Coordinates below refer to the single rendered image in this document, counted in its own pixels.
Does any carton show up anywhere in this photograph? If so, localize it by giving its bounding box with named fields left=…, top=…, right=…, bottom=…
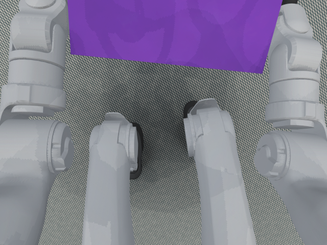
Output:
left=67, top=0, right=283, bottom=74

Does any robot right upper arm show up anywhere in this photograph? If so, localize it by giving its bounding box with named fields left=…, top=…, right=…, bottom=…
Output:
left=253, top=130, right=327, bottom=245

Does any robot shin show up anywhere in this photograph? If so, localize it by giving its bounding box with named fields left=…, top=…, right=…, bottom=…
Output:
left=190, top=99, right=236, bottom=140
left=89, top=112, right=137, bottom=171

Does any robot right shin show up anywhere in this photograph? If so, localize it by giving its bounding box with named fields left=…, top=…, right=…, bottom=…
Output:
left=190, top=99, right=236, bottom=140

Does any robot left upper arm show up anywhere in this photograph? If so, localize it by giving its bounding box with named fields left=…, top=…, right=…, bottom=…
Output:
left=0, top=119, right=75, bottom=245

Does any robot left shin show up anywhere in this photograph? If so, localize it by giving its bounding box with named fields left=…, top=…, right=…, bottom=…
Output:
left=89, top=112, right=137, bottom=171

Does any robot right forearm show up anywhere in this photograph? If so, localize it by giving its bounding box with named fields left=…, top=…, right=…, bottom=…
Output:
left=265, top=4, right=327, bottom=141

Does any robot left forearm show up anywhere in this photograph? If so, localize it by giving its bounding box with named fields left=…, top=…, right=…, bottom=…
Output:
left=0, top=0, right=69, bottom=125

